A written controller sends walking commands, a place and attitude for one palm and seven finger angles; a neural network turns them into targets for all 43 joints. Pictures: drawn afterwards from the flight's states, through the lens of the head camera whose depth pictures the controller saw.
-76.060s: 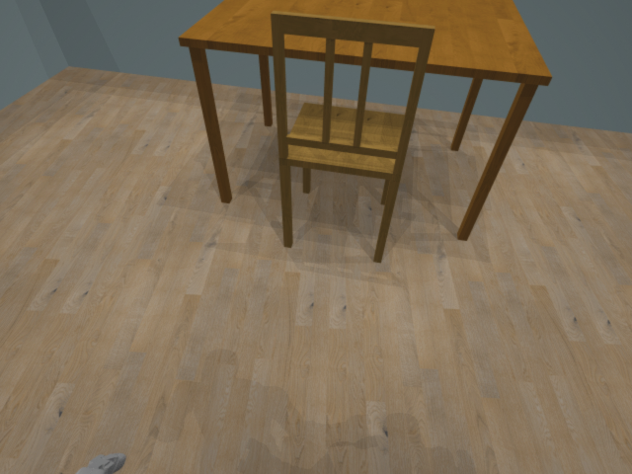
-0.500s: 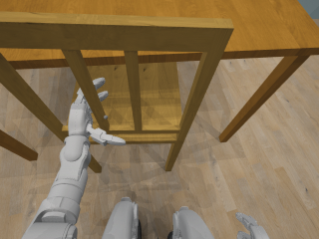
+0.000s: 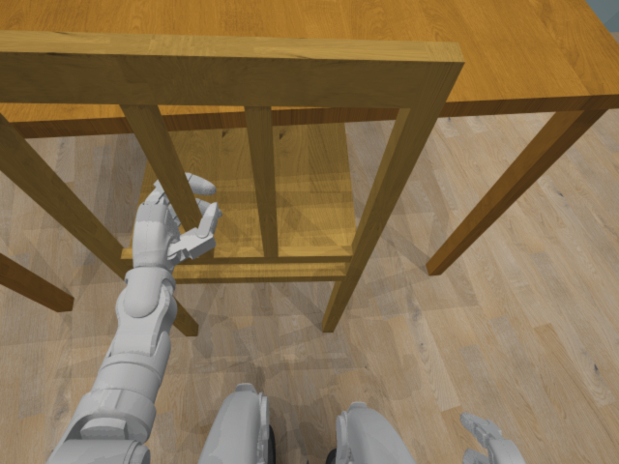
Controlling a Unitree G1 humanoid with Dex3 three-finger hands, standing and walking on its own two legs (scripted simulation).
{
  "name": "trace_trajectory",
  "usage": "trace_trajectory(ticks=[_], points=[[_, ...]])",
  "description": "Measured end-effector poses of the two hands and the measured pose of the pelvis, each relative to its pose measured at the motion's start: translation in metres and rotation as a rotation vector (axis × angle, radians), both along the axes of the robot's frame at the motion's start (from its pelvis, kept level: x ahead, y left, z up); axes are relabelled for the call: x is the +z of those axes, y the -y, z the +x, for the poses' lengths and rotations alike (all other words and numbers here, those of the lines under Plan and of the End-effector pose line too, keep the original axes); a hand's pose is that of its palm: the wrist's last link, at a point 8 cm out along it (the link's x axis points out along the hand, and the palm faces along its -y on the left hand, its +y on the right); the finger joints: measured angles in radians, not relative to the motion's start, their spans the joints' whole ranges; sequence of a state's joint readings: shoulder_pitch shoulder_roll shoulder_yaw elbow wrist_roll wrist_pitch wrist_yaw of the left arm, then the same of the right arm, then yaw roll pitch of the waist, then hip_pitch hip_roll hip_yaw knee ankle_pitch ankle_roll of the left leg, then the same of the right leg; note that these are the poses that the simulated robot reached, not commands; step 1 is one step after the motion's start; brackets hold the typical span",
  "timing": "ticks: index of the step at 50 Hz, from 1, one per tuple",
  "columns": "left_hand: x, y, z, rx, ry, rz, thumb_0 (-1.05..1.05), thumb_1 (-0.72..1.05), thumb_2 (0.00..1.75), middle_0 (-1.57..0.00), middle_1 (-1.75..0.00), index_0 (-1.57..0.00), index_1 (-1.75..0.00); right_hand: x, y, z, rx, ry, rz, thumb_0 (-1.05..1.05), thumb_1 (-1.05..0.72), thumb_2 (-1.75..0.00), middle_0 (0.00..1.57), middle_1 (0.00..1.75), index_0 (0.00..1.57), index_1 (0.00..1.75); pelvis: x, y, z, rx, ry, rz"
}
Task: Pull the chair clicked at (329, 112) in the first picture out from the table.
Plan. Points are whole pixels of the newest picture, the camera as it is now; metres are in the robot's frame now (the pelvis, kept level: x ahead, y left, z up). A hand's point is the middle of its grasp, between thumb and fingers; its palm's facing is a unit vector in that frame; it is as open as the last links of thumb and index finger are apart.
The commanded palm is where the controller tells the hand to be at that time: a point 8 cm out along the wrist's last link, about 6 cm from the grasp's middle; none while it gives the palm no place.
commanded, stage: hook a spindle and tug to test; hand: left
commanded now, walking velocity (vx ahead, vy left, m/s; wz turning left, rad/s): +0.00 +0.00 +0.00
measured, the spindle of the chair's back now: (182, 198) +0.43 +0.16 +0.05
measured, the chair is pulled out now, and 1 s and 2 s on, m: -0.09 -0.03 0.14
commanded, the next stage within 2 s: step backward, pulling the chair out in 0.62 s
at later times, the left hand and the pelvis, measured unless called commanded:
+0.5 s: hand (210, 259) +0.36 +0.13 +0.02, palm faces +0.01 -1.00 -0.02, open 5.2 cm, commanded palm +0.34 +0.18 +0.02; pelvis +0.01 +0.00 +0.01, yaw +0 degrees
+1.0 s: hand (201, 267) +0.34 +0.13 +0.03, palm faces +0.02 -0.99 -0.15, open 5.5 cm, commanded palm +0.33 +0.18 +0.03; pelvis +0.02 +0.01 +0.09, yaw -1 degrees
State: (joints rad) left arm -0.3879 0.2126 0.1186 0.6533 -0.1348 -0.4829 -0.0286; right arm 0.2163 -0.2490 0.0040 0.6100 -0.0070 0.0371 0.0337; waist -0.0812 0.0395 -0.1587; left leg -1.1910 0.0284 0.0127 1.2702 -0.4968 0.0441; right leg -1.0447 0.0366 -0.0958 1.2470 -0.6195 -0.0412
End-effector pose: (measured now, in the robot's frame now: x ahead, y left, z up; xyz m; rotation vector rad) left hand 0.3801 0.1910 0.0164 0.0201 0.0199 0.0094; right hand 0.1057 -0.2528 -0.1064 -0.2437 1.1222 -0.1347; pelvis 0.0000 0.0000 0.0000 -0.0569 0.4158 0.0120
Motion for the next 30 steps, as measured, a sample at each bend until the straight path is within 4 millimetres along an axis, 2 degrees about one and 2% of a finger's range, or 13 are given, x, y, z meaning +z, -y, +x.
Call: trace_trajectory(ticks=[3,11,19,30], points=[[0.001,0.001,-0.001,0.007,-0.01,-0.002,0.01,0.73,0.83,-0.48,-1.44,-0.48,-1.44,0.001,-0.003,0.001,-0.002,0.004,0.009,0.01,-0.91,-0.9,0.2,0.3,0.2,0.3,0.002,-0.001,0.001,-0.002,0.002,0.0],[0.001,0.005,-0.01,0.013,-0.023,-0.008,0.02,0.74,0.81,-0.44,-1.45,-0.47,-1.45,0.006,-0.009,0.005,-0.004,0.017,0.03,0.01,-0.91,-0.9,0.2,0.3,0.2,0.3,0.006,-0.002,0.005,-0.011,0.008,0.006],[0.001,0.008,-0.029,0.0,-0.02,-0.005,0.02,0.73,0.79,-0.45,-1.45,-0.46,-1.45,0.01,-0.01,0.015,0.004,0.041,0.033,0.01,-0.91,-0.9,0.2,0.3,0.2,0.3,0.008,-0.002,0.009,-0.011,0.019,0.008],[0.001,0.011,-0.043,0.002,-0.002,0.001,0.02,0.72,0.81,-0.47,-1.45,-0.46,-1.45,0.007,-0.007,0.032,0.04,0.084,0.025,0.01,-0.91,-0.9,0.2,0.3,0.2,0.3,0.003,0.002,0.004,-0.001,0.025,0.01]])
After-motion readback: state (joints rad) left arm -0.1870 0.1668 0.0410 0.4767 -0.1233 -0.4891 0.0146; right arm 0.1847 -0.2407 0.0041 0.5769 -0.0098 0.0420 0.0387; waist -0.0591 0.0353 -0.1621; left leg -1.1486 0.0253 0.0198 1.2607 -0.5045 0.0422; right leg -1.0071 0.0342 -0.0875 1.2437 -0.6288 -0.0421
